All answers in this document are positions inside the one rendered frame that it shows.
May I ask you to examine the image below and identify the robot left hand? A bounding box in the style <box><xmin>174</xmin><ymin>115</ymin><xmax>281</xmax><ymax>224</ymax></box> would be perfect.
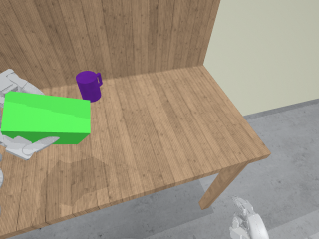
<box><xmin>0</xmin><ymin>69</ymin><xmax>59</xmax><ymax>161</ymax></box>

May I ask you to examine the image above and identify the table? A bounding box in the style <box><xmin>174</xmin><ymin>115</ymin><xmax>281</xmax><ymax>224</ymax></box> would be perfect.
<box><xmin>0</xmin><ymin>0</ymin><xmax>271</xmax><ymax>239</ymax></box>

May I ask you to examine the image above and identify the robot right hand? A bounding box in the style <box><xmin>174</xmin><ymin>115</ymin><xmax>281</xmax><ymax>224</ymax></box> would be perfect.
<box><xmin>229</xmin><ymin>195</ymin><xmax>269</xmax><ymax>239</ymax></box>

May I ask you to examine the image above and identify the sponge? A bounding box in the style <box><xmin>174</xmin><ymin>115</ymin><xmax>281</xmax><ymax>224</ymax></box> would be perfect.
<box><xmin>0</xmin><ymin>91</ymin><xmax>91</xmax><ymax>144</ymax></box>

